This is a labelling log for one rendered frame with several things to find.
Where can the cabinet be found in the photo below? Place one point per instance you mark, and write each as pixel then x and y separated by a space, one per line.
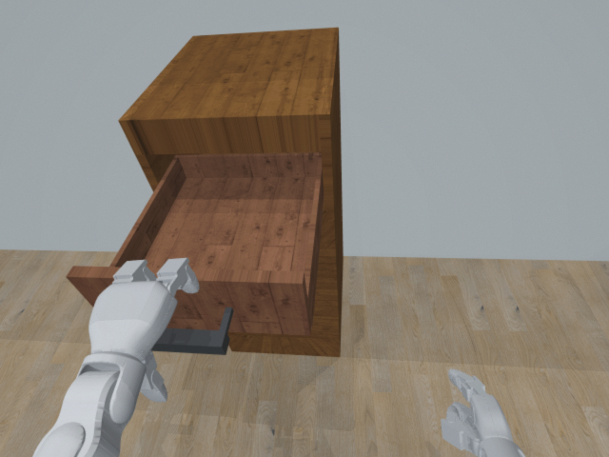
pixel 256 92

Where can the drawer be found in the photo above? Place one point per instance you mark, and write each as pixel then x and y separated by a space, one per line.
pixel 250 225

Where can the robot right forearm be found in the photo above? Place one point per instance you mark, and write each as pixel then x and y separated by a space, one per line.
pixel 498 447

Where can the right robot hand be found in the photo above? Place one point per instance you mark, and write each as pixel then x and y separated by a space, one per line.
pixel 465 427

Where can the handle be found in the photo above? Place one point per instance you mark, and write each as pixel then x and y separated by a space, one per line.
pixel 196 340

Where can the robot left forearm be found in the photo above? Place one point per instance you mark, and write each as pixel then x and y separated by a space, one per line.
pixel 97 407

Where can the left robot hand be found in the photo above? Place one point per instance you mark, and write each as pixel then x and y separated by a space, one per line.
pixel 131 315

